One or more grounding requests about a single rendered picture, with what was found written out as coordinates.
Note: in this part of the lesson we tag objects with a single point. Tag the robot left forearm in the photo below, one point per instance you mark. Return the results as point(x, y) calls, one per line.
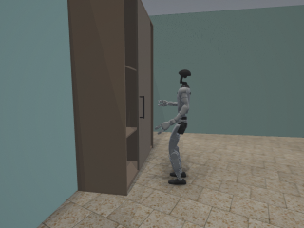
point(179, 116)

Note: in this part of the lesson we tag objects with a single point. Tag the robot right hand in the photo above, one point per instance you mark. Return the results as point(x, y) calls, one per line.
point(164, 103)

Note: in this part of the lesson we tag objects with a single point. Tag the robot left upper arm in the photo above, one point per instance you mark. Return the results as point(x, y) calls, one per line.
point(184, 97)

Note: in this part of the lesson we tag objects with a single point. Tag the robot right forearm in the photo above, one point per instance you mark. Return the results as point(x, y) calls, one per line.
point(173, 103)

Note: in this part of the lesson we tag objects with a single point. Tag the right robot thigh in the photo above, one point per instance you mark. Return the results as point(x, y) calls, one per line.
point(176, 148)

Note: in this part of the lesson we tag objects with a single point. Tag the left robot shin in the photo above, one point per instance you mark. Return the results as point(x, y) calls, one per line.
point(175, 162)

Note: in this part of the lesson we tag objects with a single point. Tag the robot left hand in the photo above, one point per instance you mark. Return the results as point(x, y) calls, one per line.
point(164, 126)

